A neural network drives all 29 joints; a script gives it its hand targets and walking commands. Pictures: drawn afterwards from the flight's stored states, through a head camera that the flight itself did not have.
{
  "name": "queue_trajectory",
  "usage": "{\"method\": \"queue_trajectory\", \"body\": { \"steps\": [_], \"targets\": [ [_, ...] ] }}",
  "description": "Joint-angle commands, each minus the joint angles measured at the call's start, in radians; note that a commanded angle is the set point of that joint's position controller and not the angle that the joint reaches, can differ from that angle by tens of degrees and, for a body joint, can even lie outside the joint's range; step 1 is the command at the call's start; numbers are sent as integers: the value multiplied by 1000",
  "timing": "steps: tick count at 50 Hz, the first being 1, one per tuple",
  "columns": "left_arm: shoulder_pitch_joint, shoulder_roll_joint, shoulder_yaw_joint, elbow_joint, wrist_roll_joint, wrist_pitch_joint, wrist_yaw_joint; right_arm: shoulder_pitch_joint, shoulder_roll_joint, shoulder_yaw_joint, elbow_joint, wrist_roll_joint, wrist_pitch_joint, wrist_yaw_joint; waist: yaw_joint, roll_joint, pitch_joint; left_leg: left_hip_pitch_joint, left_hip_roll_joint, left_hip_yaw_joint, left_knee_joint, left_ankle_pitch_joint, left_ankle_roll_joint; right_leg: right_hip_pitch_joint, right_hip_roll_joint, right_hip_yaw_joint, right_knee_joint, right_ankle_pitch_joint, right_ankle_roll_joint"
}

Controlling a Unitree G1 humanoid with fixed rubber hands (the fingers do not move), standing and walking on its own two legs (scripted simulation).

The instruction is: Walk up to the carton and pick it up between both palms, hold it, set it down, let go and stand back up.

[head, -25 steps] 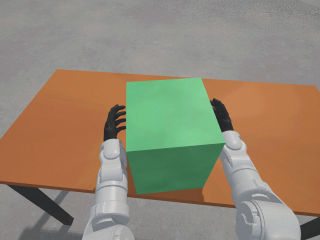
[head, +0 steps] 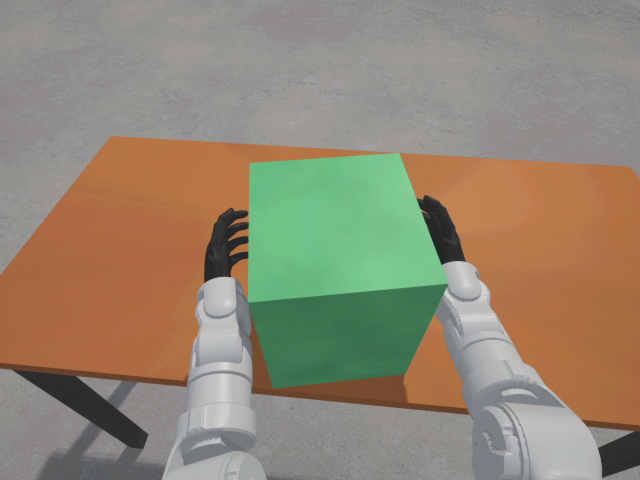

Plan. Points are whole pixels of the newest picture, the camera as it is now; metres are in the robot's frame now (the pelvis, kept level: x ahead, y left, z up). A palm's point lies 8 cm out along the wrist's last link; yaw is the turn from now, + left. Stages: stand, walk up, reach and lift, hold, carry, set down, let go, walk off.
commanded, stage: reach and lift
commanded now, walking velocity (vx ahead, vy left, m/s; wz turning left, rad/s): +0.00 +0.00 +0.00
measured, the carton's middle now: (333, 276) +0.39 +0.05 +0.03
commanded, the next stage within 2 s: none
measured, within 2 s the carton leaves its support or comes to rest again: leaves its support in 0.50 s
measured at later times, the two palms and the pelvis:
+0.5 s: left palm (220, 269) +0.35 +0.19 +0.08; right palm (448, 266) +0.38 -0.10 +0.08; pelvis -0.01 +0.01 +0.00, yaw +1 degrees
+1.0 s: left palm (209, 243) +0.35 +0.19 +0.14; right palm (461, 244) +0.37 -0.10 +0.14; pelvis -0.02 +0.01 +0.00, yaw +2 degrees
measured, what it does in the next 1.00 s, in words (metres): stands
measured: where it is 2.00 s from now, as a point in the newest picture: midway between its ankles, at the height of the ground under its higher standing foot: outside the picture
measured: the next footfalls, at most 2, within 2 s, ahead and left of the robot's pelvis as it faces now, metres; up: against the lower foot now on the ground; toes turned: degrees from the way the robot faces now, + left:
none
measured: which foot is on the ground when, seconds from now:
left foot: down 0.00-1.00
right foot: down 0.00-1.00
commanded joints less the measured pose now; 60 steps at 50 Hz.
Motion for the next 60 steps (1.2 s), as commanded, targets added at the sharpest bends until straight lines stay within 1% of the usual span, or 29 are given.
{"method": "queue_trajectory", "body": {
  "steps": [1, 2, 5, 7, 10, 12, 15, 18, 22, 24, 26, 29, 32, 36, 40, 45, 51, 52, 53, 54, 55, 57, 58, 59, 60],
  "targets": [
    [-400, -464, -313, 46, -13, -4, -147, -426, 503, 256, -99, -57, -30, 84, -13, 0, -378, 147, -48, 126, 6, 202, 41, 132, -48, -69, 13, 437, 91],
    [-398, -467, -313, 43, -13, -4, -147, -432, 504, 257, -100, -56, -32, 85, -4, 11, -385, 143, -49, 126, 8, 212, 38, 135, -46, -72, 15, 434, 86],
    [-403, -479, -325, 33, -10, -7, -136, -450, 502, 266, -109, -47, -44, 87, 2, 23, -418, 177, -43, 124, 28, 277, 29, 104, -30, -85, 13, 414, 74],
    [-416, -485, -345, 28, -16, -7, -128, -460, 504, 282, -119, -36, -50, 82, -4, 23, -441, 200, -41, 119, 41, 308, 25, 94, -26, -88, 12, 426, 72],
    [-442, -491, -385, 7, -38, -3, -124, -481, 511, 325, -150, -8, -51, 66, -17, 18, -468, 215, -43, 108, 52, 325, 23, 116, -27, -87, 20, 491, 78],
    [-457, -495, -408, -9, -51, 3, -124, -498, 512, 353, -170, 14, -48, 56, -18, 20, -484, 212, -45, 101, 54, 325, 22, 124, -29, -84, 25, 513, 81],
    [-480, -501, -449, -45, -71, 17, -121, -522, 511, 399, -210, 52, -39, 45, -19, 27, -514, 228, -44, 89, 62, 336, 19, 123, -29, -81, 26, 509, 80],
    [-520, -513, -504, -94, -101, 33, -114, -554, 510, 449, -264, 99, -25, 33, -24, 36, -557, 259, -42, 73, 77, 359, 14, 102, -26, -79, 21, 478, 76],
    [-581, -540, -603, -158, -153, 56, -96, -605, 524, 515, -356, 166, 6, 16, -40, 51, -625, 316, -37, 43, 105, 383, 6, 62, -20, -76, 10, 410, 69],
    [-600, -549, -639, -173, -174, 73, -88, -626, 528, 537, -392, 190, 31, 7, -46, 54, -629, 336, -35, 29, 112, 370, 6, 38, -19, -74, 1, 356, 65],
    [-612, -553, -654, -173, -188, 94, -85, -640, 527, 544, -406, 204, 61, 1, -50, 52, -604, 342, -35, 20, 108, 330, 10, 17, -20, -70, -10, 287, 62],
    [-623, -551, -641, -152, -193, 126, -90, -651, 521, 526, -391, 211, 103, -1, -54, 46, -536, 335, -35, 15, 85, 254, 19, -4, -23, -65, -24, 188, 61],
    [-633, -546, -609, -132, -187, 155, -102, -657, 515, 496, -359, 213, 136, 1, -62, 47, -479, 333, -38, 17, 67, 208, 23, -5, -26, -62, -31, 143, 65],
    [-651, -537, -573, -125, -177, 188, -122, -671, 512, 467, -335, 221, 165, -2, -77, 53, -440, 340, -47, 21, 59, 200, 21, 21, -26, -63, -32, 150, 73],
    [-671, -527, -562, -142, -177, 213, -138, -690, 518, 466, -344, 237, 184, -8, -90, 57, -428, 348, -56, 20, 61, 212, 16, 52, -24, -66, -27, 184, 82],
    [-692, -515, -572, -174, -187, 250, -150, -717, 530, 491, -386, 265, 211, -20, -101, 55, -422, 348, -65, 13, 63, 207, 18, 75, -22, -66, -21, 211, 91],
    [-715, -511, -594, -215, -208, 303, -160, -759, 542, 530, -461, 305, 250, -40, -112, 53, -431, 354, -72, 2, 69, 188, 25, 83, -21, -65, -18, 211, 96],
    [-733, -536, -609, -282, -222, 291, -145, -771, 521, 530, -476, 331, 237, -22, -84, 89, -477, 386, -61, 3, 69, 258, 0, 29, -2, -83, -5, 193, 87],
    [-735, -529, -624, -266, -220, 294, -136, -746, 509, 521, -457, 331, 240, -17, -104, 92, -459, 415, -59, -1, 79, 278, -9, 14, 1, -82, -19, 165, 78],
    [-696, -527, -620, -256, -219, 301, -135, -751, 506, 532, -487, 334, 239, -16, -98, 78, -467, 433, -58, -2, 88, 295, -3, 13, 3, -79, -26, 170, 77],
    [-677, -520, -618, -239, -209, 310, -137, -733, 493, 521, -475, 326, 245, -19, -112, 76, -438, 437, -57, -3, 83, 278, -2, 8, 4, -81, -32, 157, 76],
    [-684, -513, -619, -230, -212, 322, -144, -733, 487, 505, -471, 318, 257, -25, -123, 66, -405, 411, -59, -2, 65, 213, 5, 5, -3, -80, -40, 119, 79],
    [-680, -508, -611, -226, -209, 331, -148, -738, 482, 505, -470, 317, 262, -25, -120, 62, -388, 401, -59, 2, 54, 183, 11, 7, -6, -79, -40, 100, 81],
    [-678, -501, -607, -227, -207, 340, -153, -736, 489, 510, -482, 318, 264, -27, -118, 60, -384, 396, -64, 7, 56, 185, 14, 26, -8, -76, -36, 121, 84],
    [-671, -492, -587, -204, -196, 352, -159, -744, 484, 501, -468, 318, 274, -31, -117, 48, -347, 380, -65, 9, 46, 153, 20, 28, -11, -74, -42, 100, 86]
  ]
}}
